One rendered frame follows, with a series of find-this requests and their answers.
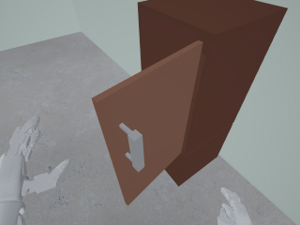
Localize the right robot hand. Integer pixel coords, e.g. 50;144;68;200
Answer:
217;187;253;225

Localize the left robot hand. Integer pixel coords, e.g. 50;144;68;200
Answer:
0;115;70;202

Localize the handle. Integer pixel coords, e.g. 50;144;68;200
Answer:
119;123;145;172

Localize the left robot forearm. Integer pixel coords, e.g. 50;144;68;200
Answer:
0;200;26;225

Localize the cupboard door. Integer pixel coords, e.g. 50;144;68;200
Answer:
92;40;203;206

